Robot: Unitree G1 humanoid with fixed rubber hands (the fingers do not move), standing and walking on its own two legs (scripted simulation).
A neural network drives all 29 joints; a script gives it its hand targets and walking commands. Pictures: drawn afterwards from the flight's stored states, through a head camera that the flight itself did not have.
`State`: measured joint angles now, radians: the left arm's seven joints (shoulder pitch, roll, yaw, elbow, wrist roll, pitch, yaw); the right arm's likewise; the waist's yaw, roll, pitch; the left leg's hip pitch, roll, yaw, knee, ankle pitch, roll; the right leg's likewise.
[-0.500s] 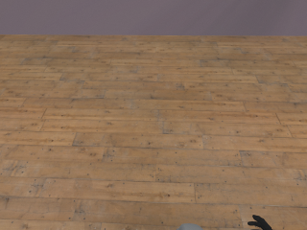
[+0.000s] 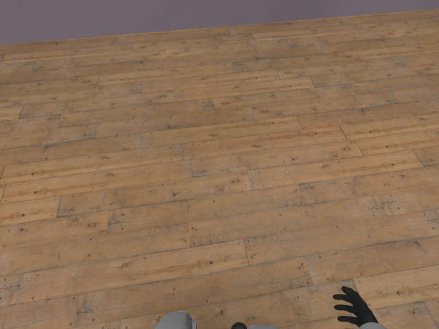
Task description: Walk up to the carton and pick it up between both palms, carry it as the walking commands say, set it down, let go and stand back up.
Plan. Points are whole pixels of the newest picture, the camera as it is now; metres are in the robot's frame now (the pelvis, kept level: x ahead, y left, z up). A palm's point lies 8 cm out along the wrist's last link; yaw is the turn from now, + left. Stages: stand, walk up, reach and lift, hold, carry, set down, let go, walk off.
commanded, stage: walk up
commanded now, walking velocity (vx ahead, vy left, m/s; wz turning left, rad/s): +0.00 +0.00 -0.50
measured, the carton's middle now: out of the picture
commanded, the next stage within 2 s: none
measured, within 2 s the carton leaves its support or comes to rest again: neither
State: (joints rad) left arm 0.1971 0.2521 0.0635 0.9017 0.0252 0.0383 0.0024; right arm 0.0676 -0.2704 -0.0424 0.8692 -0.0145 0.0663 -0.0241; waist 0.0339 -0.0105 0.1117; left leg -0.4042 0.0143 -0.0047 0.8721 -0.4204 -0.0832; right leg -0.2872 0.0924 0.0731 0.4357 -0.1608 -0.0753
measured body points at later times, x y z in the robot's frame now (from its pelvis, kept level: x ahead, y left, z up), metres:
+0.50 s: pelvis -0.01 +0.04 +0.00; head +0.02 +0.04 +0.44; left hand +0.17 +0.26 -0.14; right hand -0.03 -0.23 -0.13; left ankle -0.04 +0.13 -0.74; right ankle -0.04 -0.10 -0.69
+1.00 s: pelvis -0.04 -0.01 +0.00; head -0.01 -0.03 +0.45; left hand +0.14 +0.20 -0.13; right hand -0.05 -0.32 -0.12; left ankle +0.05 +0.14 -0.68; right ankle -0.05 -0.09 -0.74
